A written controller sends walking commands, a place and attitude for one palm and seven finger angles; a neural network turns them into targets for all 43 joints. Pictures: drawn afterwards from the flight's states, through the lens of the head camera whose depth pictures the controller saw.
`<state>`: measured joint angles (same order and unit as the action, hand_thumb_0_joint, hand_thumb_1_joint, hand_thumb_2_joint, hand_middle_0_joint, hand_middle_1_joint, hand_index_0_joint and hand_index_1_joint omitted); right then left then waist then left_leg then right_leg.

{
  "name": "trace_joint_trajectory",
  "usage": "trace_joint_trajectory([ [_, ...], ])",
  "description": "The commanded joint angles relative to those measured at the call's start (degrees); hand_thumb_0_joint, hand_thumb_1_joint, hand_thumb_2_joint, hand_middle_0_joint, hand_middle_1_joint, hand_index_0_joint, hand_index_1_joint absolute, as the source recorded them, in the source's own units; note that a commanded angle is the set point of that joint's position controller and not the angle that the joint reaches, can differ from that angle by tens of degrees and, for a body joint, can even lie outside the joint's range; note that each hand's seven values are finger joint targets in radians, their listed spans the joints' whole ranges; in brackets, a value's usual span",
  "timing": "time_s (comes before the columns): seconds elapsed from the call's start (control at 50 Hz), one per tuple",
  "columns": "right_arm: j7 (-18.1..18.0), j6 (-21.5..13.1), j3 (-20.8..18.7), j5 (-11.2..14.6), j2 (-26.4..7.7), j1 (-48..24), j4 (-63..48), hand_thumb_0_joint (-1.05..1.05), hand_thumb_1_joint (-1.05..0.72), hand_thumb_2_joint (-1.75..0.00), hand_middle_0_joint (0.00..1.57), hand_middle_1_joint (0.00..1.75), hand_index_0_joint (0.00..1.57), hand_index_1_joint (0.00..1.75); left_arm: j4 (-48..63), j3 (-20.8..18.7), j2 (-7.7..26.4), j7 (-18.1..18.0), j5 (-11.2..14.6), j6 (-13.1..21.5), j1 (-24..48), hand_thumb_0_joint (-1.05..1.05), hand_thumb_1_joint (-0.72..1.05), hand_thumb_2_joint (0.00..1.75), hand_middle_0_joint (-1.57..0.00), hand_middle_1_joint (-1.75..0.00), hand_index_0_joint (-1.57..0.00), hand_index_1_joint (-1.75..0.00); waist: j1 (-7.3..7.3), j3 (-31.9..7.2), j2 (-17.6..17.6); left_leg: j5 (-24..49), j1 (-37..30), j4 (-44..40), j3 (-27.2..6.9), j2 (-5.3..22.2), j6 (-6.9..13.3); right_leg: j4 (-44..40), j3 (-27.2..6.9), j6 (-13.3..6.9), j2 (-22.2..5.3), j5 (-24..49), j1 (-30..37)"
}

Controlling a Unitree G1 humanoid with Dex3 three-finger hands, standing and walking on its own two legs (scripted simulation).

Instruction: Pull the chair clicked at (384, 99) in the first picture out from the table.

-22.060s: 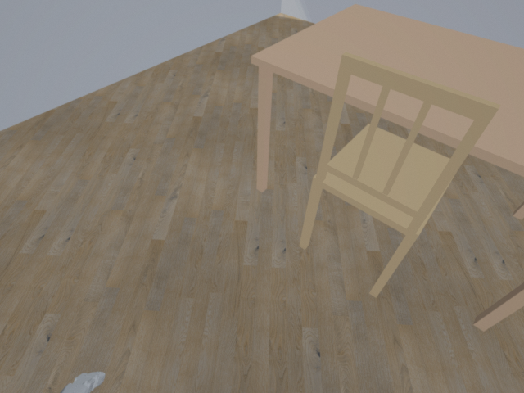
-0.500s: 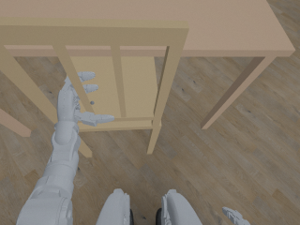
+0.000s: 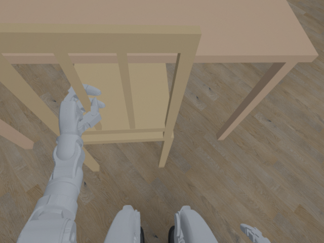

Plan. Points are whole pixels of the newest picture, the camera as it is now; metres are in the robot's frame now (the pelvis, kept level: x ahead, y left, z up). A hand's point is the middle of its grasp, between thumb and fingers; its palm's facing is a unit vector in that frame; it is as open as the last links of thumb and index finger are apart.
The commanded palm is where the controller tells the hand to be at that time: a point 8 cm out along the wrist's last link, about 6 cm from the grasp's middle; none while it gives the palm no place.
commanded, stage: hook a spindle and tug to test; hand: left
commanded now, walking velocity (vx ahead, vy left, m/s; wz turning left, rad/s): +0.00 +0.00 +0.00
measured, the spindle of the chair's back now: (84, 100) +0.45 +0.18 +0.03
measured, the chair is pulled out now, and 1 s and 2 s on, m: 0.00 0.04 0.19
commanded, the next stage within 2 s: step backward, pulling the chair out in 0.48 s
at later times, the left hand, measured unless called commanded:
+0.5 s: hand (97, 123) +0.39 +0.15 +0.01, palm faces +0.05 -1.00 -0.02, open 5.0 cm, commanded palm +0.36 +0.20 +0.01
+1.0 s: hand (97, 123) +0.38 +0.15 +0.03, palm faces +0.01 -0.99 -0.14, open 4.9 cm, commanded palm +0.35 +0.19 +0.03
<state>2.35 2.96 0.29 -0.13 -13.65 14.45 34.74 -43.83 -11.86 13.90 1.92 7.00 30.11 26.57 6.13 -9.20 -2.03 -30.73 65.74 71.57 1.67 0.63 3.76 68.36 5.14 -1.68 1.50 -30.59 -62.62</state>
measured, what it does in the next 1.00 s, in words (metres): rises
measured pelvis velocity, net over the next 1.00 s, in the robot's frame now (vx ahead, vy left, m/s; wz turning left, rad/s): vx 0.03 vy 0.01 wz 0.01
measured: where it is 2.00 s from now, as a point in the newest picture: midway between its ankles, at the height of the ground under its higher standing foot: outside the picture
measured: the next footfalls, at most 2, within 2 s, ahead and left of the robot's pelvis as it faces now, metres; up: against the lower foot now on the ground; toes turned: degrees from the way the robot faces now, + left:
left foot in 1.66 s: -0.06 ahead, +0.16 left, +0.00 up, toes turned -1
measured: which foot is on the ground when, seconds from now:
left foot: down 0.00-1.00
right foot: down 0.00-1.00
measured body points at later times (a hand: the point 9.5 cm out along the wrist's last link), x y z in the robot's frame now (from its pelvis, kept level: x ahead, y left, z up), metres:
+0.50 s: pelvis +0.02 +0.00 +0.01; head +0.15 +0.02 +0.44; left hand +0.38 +0.20 +0.02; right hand +0.14 -0.25 -0.11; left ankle +0.02 +0.08 -0.63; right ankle +0.01 -0.11 -0.63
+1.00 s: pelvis +0.03 +0.01 +0.10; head +0.12 +0.02 +0.54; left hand +0.38 +0.20 +0.05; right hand +0.11 -0.26 -0.01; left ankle +0.02 +0.08 -0.63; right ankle +0.01 -0.11 -0.63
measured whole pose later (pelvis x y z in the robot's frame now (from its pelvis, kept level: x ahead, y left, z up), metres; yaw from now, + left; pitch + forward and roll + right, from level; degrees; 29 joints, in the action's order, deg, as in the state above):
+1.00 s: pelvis +0.03 +0.01 +0.10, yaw +1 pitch +10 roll -2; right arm -5.6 9.3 0.5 2.7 -14.2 14.0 34.6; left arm -50.9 -2.7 12.1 -4.2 3.5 11.2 22.5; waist 5.2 0.9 -0.6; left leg -17.0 28.4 35.1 2.4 -0.6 3.9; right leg 31.9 3.0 -0.3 1.9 -15.1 -25.5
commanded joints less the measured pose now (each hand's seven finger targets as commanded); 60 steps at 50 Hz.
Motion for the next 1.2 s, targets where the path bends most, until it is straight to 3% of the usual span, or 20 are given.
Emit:
trace_joint_trajectory([
  [0.0, -0.7, -1.6, -3.5, -0.2, -9.5, 4.3, -5.4, 0.00, -0.90, -0.90, 0.20, 0.30, 0.20, 0.30, 12.3, -2.0, 8.3, 0.1, 0.1, 3.9, 12.2, 0.00, 0.90, 0.90, -0.50, -1.45, -0.50, -1.45, -0.38, -25.9, -1.6, 22.3, -21.2, -8.5, -4.9, 0.1, -2.5, -7.6, -3.3, 0.1, 0.5, 19.1, 12.7],
  [0.06, -0.4, -1.8, -3.4, -0.2, -9.0, 3.8, -6.0, 0.00, -0.90, -0.90, 0.20, 0.30, 0.20, 0.30, 15.4, 0.1, 6.4, 0.4, 0.0, 4.2, 9.8, 0.00, 0.90, 0.90, -0.50, -1.45, -0.50, -1.45, -0.88, -27.2, -4.2, 25.0, -23.5, -8.5, -4.8, 0.2, -2.8, -7.3, -3.2, 0.0, 0.4, 21.0, 12.9],
  [0.36, 0.2, -2.2, -3.9, 0.0, -8.5, 2.8, -7.8, 0.00, -0.90, -0.90, 0.20, 0.30, 0.20, 0.30, 24.7, 2.4, 3.7, -0.2, 1.2, 3.8, -4.8, 0.00, 0.90, 0.90, -0.50, -1.45, -0.50, -1.45, -2.64, -26.3, -2.5, 32.5, -25.7, -9.0, -4.9, 0.8, -3.0, -7.0, -2.9, 0.0, 0.3, 26.2, 15.5],
  [0.4, 0.1, -2.1, -3.9, 0.1, -8.5, 2.4, -7.6, 0.00, -0.90, -0.90, 0.20, 0.30, 0.20, 0.30, 24.5, 2.5, 3.6, -0.2, 1.2, 3.6, -5.1, 0.00, 0.90, 0.90, -0.50, -1.45, -0.50, -1.45, -2.11, -24.8, -0.6, 30.8, -24.3, -9.0, -4.9, 0.8, -3.0, -7.0, -2.7, 0.2, 0.3, 25.6, 15.2],
  [0.54, -0.4, -2.4, -3.9, -0.2, -8.5, 2.1, -7.1, 0.00, -0.90, -0.90, 0.20, 0.30, 0.20, 0.30, 25.6, 3.6, 3.1, -0.4, 0.4, 3.4, -2.1, 0.00, 0.90, 0.90, -0.50, -1.45, -0.50, -1.45, -1.50, -25.1, -3.1, 32.1, -25.7, -7.9, -5.5, 1.0, -3.3, -6.0, -2.6, 0.2, 0.1, 24.9, 12.0],
  [0.56, -0.3, -2.5, -3.8, -0.1, -8.2, 1.9, -7.5, 0.00, -0.90, -0.90, 0.20, 0.30, 0.20, 0.30, 28.2, 7.1, 0.0, -0.5, 0.4, 3.3, -0.1, 0.00, 0.90, 0.90, -0.50, -1.45, -0.50, -1.45, -1.05, -25.5, -4.2, 32.9, -27.7, -8.5, -6.0, 1.1, -3.4, -6.3, -2.2, 0.2, 0.0, 24.2, 11.5],
  [0.58, -2.7, 1.8, -3.9, 2.7, -8.3, 5.4, -10.9, 0.00, -0.90, -0.90, 0.20, 0.30, 0.20, 0.30, 39.2, -1.2, 19.9, -5.4, -5.1, -3.2, 11.9, 0.00, 0.90, 0.90, -0.50, -1.45, -0.50, -1.45, -3.25, -40.2, -7.9, 30.4, -45.8, -20.5, -5.2, 1.6, -2.8, -17.4, -8.0, -0.7, -4.2, 29.7, 35.9],
  [0.6, -4.7, 2.4, -3.9, 3.1, -7.1, 5.7, -12.4, 0.00, -0.90, -0.90, 0.20, 0.30, 0.20, 0.30, 39.9, 0.7, 15.8, -7.3, -4.9, -7.0, 10.8, 0.00, 0.90, 0.90, -0.50, -1.45, -0.50, -1.45, -2.01, -37.0, -9.5, 32.3, -49.0, -22.3, -4.5, 0.6, -2.3, -20.4, -7.7, -0.4, -4.1, 36.7, 37.7],
  [0.62, -5.6, 2.5, -3.5, 3.1, -7.3, 6.2, -12.6, 0.00, -0.90, -0.90, 0.20, 0.30, 0.20, 0.30, 39.7, 1.9, 13.9, -8.1, -4.5, -9.2, 8.9, 0.00, 0.90, 0.90, -0.50, -1.45, -0.50, -1.45, -1.77, -35.1, -7.7, 34.5, -48.2, -23.0, -5.2, 0.9, -2.1, -21.0, -7.2, -0.1, -4.2, 39.7, 37.5],
  [0.66, -7.1, 3.4, -2.4, 3.5, -6.6, 3.2, -11.5, 0.00, -0.90, -0.90, 0.20, 0.30, 0.20, 0.30, 30.6, 5.0, 9.0, -8.6, -5.1, -14.1, 0.7, 0.00, 0.90, 0.90, -0.50, -1.45, -0.50, -1.45, -1.73, -27.2, -7.4, 39.3, -47.4, -26.8, -7.6, 3.3, -2.2, -21.5, -5.8, 0.2, -4.3, 37.5, 34.7],
  [0.68, -7.6, 4.0, -2.0, 3.4, -6.5, 3.0, -10.7, 0.00, -0.90, -0.90, 0.20, 0.30, 0.20, 0.30, 25.2, 7.0, 6.4, -8.5, -5.1, -16.0, -1.9, 0.00, 0.90, 0.90, -0.50, -1.45, -0.50, -1.45, -1.57, -22.2, -4.8, 40.5, -44.9, -27.8, -7.9, 4.1, -1.4, -23.2, -6.0, 0.8, -4.3, 37.9, 36.1],
  [0.72, -8.1, 4.6, -1.7, 3.3, -7.1, 3.3, -8.5, 0.00, -0.90, -0.90, 0.20, 0.30, 0.20, 0.30, 17.5, 8.7, 5.0, -8.5, -5.5, -18.1, -0.7, 0.00, 0.90, 0.90, -0.50, -1.45, -0.50, -1.45, -1.32, -16.3, 0.3, 40.1, -42.6, -30.4, -7.6, 5.2, -0.8, -27.1, -6.5, 1.9, -5.1, 40.7, 38.8],
  [0.74, -8.2, 4.7, -1.7, 3.5, -7.7, 2.2, -7.9, 0.00, -0.90, -0.90, 0.20, 0.30, 0.20, 0.30, 14.8, 8.6, 5.6, -8.1, -5.3, -18.5, 1.2, 0.00, 0.90, 0.90, -0.50, -1.45, -0.50, -1.45, -1.50, -13.1, 0.8, 35.7, -40.5, -33.6, -9.2, 6.6, -1.2, -28.8, -6.8, 1.5, -5.7, 35.5, 39.5],
  [0.76, -8.7, 4.7, -1.8, 3.4, -8.2, 2.8, -7.1, 0.00, -0.90, -0.90, 0.20, 0.30, 0.20, 0.30, 12.7, 7.9, 6.8, -8.3, -5.3, -18.2, 4.7, 0.00, 0.90, 0.90, -0.50, -1.45, -0.50, -1.45, -1.67, -12.1, 1.0, 36.9, -41.9, -34.1, -8.9, 7.0, -0.9, -30.1, -7.3, 1.8, -5.8, 37.2, 40.4],
  [0.8, -9.1, 4.6, -1.9, 2.9, -8.3, 4.2, -5.5, 0.00, -0.90, -0.90, 0.20, 0.30, 0.20, 0.30, 7.9, 8.2, 6.3, -8.2, -5.6, -17.5, 7.3, 0.00, 0.90, 0.90, -0.50, -1.45, -0.50, -1.45, -1.51, -13.4, 0.8, 43.9, -46.3, -34.4, -7.5, 7.2, -0.9, -32.2, -7.9, 2.4, -6.7, 45.9, 43.5],
  [0.84, -9.3, 4.6, -2.0, 2.7, -8.4, 4.9, -4.4, 0.00, -0.90, -0.90, 0.20, 0.30, 0.20, 0.30, 5.0, 8.2, 6.8, -8.0, -6.0, -16.7, 8.9, 0.00, 0.90, 0.90, -0.50, -1.45, -0.50, -1.45, -1.59, -14.6, -4.2, 52.7, -50.8, -35.0, -7.5, 7.8, -1.3, -32.9, -8.1, 2.0, -7.3, 50.1, 45.2],
  [0.92, -8.7, 5.1, -2.7, 2.3, -8.5, 4.0, -4.1, 0.00, -0.90, -0.90, 0.20, 0.30, 0.20, 0.30, 2.4, 8.7, 6.0, -6.9, -5.8, -15.9, 6.5, 0.00, 0.90, 0.90, -0.50, -1.45, -0.50, -1.45, -2.51, -14.7, -8.2, 62.8, -58.3, -37.3, -10.6, 10.5, -1.0, -35.4, -7.8, 0.7, -6.0, 37.7, 45.8],
  [0.98, -8.1, 5.3, -2.6, 2.1, -8.5, 2.2, -5.0, 0.00, -0.90, -0.90, 0.20, 0.30, 0.20, 0.30, 2.1, 9.2, 5.2, -6.4, -5.4, -15.7, 3.2, 0.00, 0.90, 0.90, -0.50, -1.45, -0.50, -1.45, -3.31, -12.8, -8.9, 58.9, -57.8, -39.6, -11.0, 11.3, -1.3, -37.4, -8.1, 0.0, -6.0, 34.9, 47.6],
  [1.06, -8.0, 5.4, -2.7, 1.9, -8.6, 1.3, -5.6, 0.00, -0.90, -0.90, 0.20, 0.30, 0.20, 0.30, 4.3, 8.8, 5.7, -6.2, -5.1, -15.3, 0.7, 0.00, 0.90, 0.90, -0.50, -1.45, -0.50, -1.45, -3.42, -12.8, -6.7, 59.1, -58.0, -40.9, -10.2, 11.8, -1.6, -37.8, -8.8, -0.1, -6.6, 41.1, 50.1],
  [1.18, -8.3, 4.4, -3.1, 1.9, -8.7, 0.2, -5.0, 0.00, -0.90, -0.90, 0.20, 0.30, 0.20, 0.30, 4.8, 9.3, 5.4, -6.4, -4.9, -15.2, 2.7, 0.00, 0.90, 0.90, -0.50, -1.45, -0.50, -1.45, -3.21, -11.6, -5.0, 50.0, -56.9, -43.3, -9.6, 12.4, -1.2, -38.2, -8.5, -0.1, -5.8, 34.9, 50.0],
])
